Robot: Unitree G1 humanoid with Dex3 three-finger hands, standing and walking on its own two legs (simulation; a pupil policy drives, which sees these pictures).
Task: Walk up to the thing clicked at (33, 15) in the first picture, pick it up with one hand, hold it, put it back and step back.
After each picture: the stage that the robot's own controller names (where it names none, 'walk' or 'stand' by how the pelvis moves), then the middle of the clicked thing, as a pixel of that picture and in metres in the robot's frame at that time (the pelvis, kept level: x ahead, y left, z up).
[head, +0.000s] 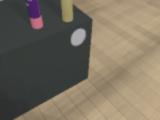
stand; (33, 7) +0.89 +0.28 +0.03
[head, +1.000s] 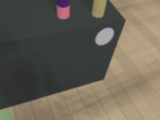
walk; out of the picture +0.83 +0.15 +0.05
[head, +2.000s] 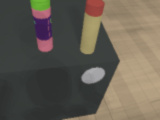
rise first; (43, 25) +0.61 +0.18 +0.05
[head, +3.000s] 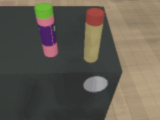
stand; (47, 32) +0.61 +0.17 +0.04
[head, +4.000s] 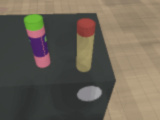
stand; (38, 43) +0.58 +0.20 +0.03
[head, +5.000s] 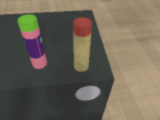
stand; (34, 44) +0.56 +0.21 +0.02
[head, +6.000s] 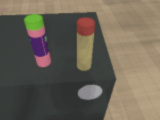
stand; (39, 43) +0.58 +0.20 +0.02
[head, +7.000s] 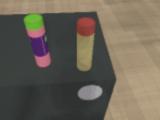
stand; (39, 43) +0.58 +0.20 +0.02
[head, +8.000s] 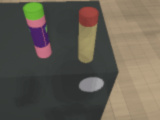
rise first; (39, 33) +0.59 +0.19 +0.03
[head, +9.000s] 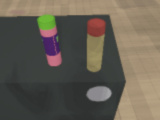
go down; (51, 42) +0.59 +0.18 +0.03
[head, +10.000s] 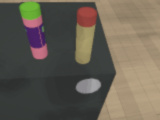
go down; (35, 33) +0.59 +0.17 +0.04
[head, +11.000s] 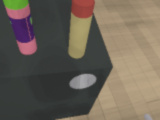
go down; (22, 25) +0.57 +0.17 +0.07
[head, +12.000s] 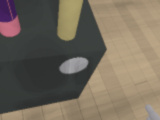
close in; (1, 1) +0.58 +0.19 +0.10
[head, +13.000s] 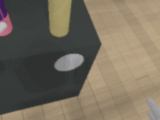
close; out of the picture +0.58 +0.19 +0.11
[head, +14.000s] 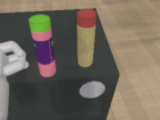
lift; (44, 48) +0.51 +0.14 +0.08
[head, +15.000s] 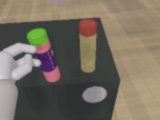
close; (45, 57) +0.50 +0.16 +0.05
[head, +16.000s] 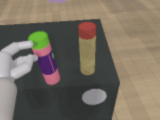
stand; (46, 60) +0.50 +0.16 +0.04
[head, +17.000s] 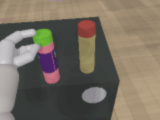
stand; (47, 58) +0.50 +0.15 +0.04
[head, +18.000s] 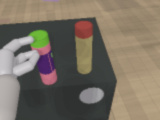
stand; (44, 60) +0.50 +0.16 +0.04
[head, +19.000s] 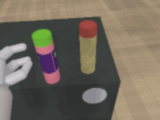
stand; (48, 59) +0.50 +0.15 +0.04
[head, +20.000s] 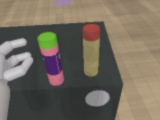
stand; (52, 61) +0.50 +0.14 +0.04
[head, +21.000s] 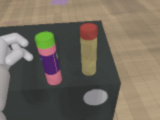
crouch; (50, 60) +0.51 +0.14 +0.03
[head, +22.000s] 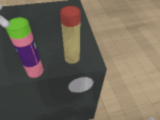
lower; (27, 51) +0.50 +0.16 +0.04
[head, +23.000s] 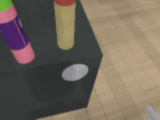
lower; (13, 31) +0.53 +0.17 +0.09
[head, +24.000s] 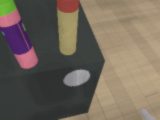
lower; (16, 36) +0.52 +0.16 +0.08
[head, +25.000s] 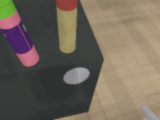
lower; (17, 36) +0.53 +0.16 +0.08
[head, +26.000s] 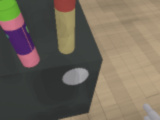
lower; (20, 37) +0.53 +0.16 +0.08
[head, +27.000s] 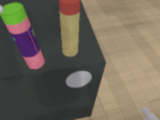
lower; (25, 40) +0.52 +0.15 +0.08
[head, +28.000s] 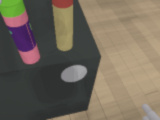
loosen; (22, 34) +0.54 +0.14 +0.09
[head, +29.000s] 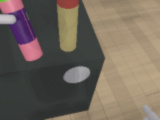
open; (21, 26) +0.56 +0.15 +0.09
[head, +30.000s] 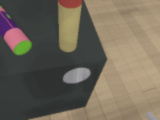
sink last; (6, 27) +0.62 +0.22 -0.01
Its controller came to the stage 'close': yes
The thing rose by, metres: 0.00
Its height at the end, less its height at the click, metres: -0.09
